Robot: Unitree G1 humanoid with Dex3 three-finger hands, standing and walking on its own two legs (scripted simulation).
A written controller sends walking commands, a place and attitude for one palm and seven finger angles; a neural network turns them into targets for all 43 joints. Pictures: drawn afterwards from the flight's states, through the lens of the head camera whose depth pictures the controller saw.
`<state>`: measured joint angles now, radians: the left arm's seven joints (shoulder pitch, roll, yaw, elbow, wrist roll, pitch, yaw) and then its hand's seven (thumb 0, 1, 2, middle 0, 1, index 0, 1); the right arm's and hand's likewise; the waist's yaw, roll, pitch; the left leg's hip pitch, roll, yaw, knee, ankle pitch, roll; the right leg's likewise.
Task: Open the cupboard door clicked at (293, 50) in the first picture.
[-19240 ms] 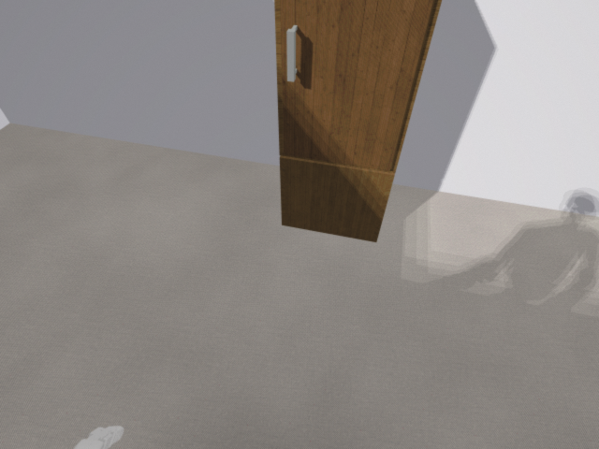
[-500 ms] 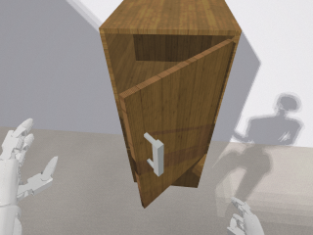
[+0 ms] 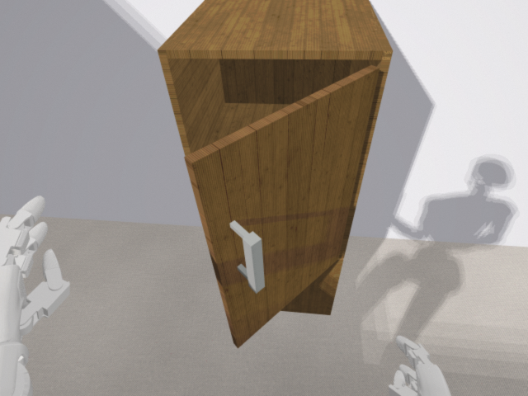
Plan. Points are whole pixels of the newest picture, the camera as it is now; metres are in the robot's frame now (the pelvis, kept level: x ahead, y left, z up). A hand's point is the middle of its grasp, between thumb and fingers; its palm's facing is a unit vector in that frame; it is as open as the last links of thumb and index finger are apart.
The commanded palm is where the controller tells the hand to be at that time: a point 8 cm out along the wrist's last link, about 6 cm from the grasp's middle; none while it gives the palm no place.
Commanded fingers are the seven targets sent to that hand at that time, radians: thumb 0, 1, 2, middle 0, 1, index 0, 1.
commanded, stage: step back with the hand held close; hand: left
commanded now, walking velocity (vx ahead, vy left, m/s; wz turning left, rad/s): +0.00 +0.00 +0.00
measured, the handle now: (246, 257) +0.33 +0.08 +0.03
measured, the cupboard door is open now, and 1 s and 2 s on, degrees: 48 48 48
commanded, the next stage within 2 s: stop stepping back and stand still in 1.32 s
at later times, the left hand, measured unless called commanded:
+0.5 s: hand (47, 303) +0.17 +0.27 +0.15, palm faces +0.32 -0.79 -0.51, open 7.4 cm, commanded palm +0.11 +0.32 +0.17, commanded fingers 0.00 0.90 0.90 -0.20 -0.30 -0.20 -0.30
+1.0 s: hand out of the picture +0.06 +0.32 +0.14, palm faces +0.44 -0.78 -0.44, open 7.4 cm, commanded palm -0.01 +0.36 +0.17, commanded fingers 0.00 0.90 0.90 -0.20 -0.30 -0.20 -0.30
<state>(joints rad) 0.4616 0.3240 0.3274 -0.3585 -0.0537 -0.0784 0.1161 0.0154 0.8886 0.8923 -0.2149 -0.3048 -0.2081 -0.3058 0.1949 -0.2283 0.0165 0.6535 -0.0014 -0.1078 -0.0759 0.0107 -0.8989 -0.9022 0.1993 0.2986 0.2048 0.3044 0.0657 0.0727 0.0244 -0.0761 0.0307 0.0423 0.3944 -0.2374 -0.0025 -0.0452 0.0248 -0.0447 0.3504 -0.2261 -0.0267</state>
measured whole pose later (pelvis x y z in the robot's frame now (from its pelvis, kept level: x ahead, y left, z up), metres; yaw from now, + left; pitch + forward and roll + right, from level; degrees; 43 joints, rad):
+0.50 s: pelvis -0.05 +0.02 +0.00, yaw -2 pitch +0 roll -1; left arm 0.57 0.43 0.40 -0.49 -0.04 -0.14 0.12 0.01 0.89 0.89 -0.22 -0.31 -0.21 -0.31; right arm 0.17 -0.24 -0.02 0.54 0.02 0.01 -0.08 0.01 -0.90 -0.90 0.20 0.30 0.20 0.30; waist 0.00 0.01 0.04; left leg -0.27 0.02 0.09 0.47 -0.20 0.03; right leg -0.25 0.01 0.00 0.42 -0.17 0.00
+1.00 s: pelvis -0.14 +0.05 -0.02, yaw +2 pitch +0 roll -2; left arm 0.50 0.40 0.41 -0.54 -0.01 -0.21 0.15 0.01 0.89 0.89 -0.22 -0.31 -0.21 -0.31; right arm 0.19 -0.20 0.00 0.61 0.00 -0.09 -0.07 0.01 -0.90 -0.90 0.20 0.30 0.21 0.30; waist 0.01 -0.02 0.06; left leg -0.42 -0.02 0.03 0.62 -0.19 0.06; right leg -0.38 0.03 0.05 0.61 -0.25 0.02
